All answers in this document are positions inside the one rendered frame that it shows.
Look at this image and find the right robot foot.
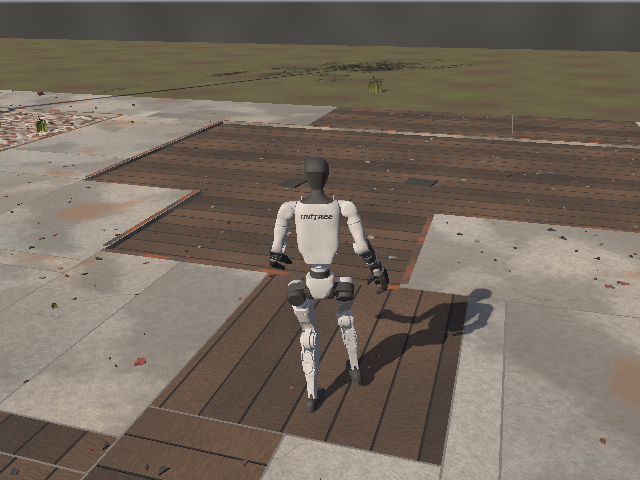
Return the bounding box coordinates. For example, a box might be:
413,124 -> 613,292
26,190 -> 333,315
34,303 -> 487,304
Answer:
346,360 -> 363,383

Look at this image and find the robot left forearm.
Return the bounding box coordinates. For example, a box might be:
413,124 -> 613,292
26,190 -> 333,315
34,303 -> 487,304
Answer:
269,239 -> 282,262

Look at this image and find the robot head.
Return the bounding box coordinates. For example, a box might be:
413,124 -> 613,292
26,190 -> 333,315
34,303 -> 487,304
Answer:
300,157 -> 334,204

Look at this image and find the robot left upper arm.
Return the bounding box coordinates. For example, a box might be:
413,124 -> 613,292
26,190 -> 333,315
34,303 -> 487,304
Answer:
271,201 -> 297,254

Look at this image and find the robot right forearm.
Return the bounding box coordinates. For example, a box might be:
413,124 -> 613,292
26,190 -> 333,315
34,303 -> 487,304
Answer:
361,238 -> 384,276

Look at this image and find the robot left hand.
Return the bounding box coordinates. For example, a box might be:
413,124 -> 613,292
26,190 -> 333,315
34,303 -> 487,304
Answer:
269,254 -> 292,270

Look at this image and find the robot right upper arm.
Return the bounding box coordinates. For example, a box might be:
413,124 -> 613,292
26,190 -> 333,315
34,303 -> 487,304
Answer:
338,200 -> 370,255

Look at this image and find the robot right hand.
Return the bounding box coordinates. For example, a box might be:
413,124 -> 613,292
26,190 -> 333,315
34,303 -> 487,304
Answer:
367,266 -> 389,294

